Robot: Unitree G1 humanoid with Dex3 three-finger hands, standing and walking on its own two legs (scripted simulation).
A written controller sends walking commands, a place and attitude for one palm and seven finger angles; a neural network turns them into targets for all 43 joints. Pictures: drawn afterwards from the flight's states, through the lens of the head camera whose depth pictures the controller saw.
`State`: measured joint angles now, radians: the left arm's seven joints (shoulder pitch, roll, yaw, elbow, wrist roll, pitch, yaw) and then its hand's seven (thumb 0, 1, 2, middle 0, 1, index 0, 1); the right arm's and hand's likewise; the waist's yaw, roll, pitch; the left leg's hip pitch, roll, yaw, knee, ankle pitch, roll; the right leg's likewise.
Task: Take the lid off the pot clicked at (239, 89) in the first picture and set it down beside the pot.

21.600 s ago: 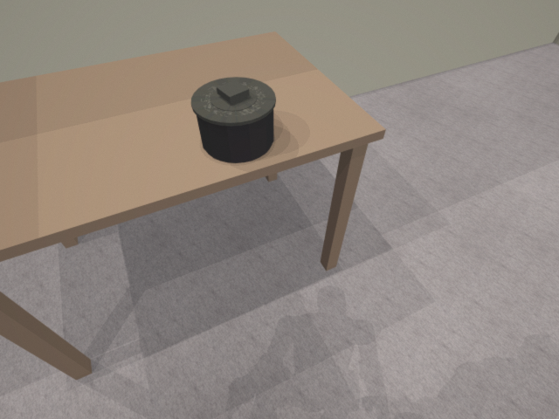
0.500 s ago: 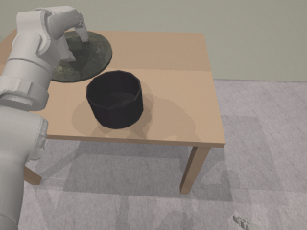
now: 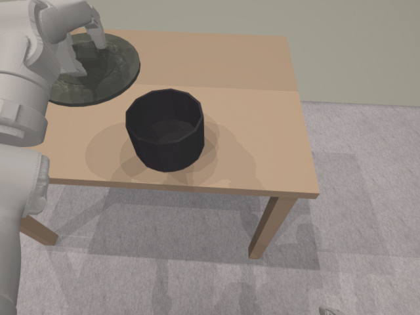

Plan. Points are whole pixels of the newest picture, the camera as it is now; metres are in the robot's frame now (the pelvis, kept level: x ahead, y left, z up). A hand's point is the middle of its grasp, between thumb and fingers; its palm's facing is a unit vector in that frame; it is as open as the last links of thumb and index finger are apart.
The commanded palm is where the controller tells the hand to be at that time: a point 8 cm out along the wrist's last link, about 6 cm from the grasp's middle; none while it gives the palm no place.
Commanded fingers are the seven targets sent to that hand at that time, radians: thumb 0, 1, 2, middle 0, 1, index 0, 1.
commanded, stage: move the lid sideways beside the pot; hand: left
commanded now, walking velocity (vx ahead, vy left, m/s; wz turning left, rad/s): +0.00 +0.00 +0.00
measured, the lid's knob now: (82, 56) +0.51 +0.23 +0.21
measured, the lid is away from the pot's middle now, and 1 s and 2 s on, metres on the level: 0.12 0.23 0.24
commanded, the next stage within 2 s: lower the lid onto the table in 1.12 s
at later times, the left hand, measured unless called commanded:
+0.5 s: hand (43, 60) +0.48 +0.28 +0.22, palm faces -0.33 -0.06 -0.94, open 9.4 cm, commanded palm +0.50 +0.28 +0.30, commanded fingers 0.00 0.49 1.11 -0.72 -1.08 -0.65 -0.96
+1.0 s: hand (10, 58) +0.48 +0.33 +0.22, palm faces -0.31 -0.10 -0.95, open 9.4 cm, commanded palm +0.50 +0.33 +0.30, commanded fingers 0.00 0.49 1.11 -0.72 -1.08 -0.65 -0.96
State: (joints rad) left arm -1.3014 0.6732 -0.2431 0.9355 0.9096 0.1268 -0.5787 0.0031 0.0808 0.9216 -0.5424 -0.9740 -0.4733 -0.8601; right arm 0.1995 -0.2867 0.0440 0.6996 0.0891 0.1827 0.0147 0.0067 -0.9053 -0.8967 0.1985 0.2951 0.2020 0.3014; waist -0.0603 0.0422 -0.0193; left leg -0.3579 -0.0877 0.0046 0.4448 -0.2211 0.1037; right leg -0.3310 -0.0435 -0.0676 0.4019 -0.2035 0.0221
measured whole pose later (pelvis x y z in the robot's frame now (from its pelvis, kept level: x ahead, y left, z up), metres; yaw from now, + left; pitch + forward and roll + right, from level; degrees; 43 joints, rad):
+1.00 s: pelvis +0.02 -0.01 +0.00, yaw -1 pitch +10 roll -2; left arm -1.26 0.95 -0.10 1.00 0.93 -0.03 -0.60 0.00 0.08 0.92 -0.54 -0.97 -0.47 -0.86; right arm 0.25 -0.31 0.06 0.69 0.11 0.19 -0.02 0.00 -0.91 -0.90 0.20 0.30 0.20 0.30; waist -0.07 0.03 0.01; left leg -0.39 -0.06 0.00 0.49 -0.27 0.10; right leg -0.34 -0.01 -0.07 0.39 -0.22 0.02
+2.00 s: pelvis +0.02 +0.02 -0.01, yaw -1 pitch +12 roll -4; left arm -1.25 0.91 -0.13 1.10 0.95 -0.06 -0.58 0.00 0.09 0.92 -0.54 -0.97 -0.47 -0.86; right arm 0.29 -0.30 0.05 0.71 0.10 0.16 -0.01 0.00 -0.90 -0.90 0.20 0.30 0.20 0.30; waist -0.10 0.02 -0.01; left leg -0.46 -0.07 0.01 0.55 -0.30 0.13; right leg -0.40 -0.02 -0.06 0.42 -0.22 0.02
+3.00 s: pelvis +0.02 +0.02 -0.02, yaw +1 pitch +15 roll -4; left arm -1.20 0.82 -0.15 1.13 0.96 -0.13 -0.49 0.00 0.09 0.93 -0.53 -0.97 -0.47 -0.86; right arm 0.31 -0.27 0.04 0.72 0.09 0.16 -0.02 0.00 -0.90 -0.90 0.20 0.30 0.20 0.30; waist -0.10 0.01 -0.06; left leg -0.58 -0.08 -0.03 0.66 -0.34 0.13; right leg -0.50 0.00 0.01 0.52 -0.29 0.02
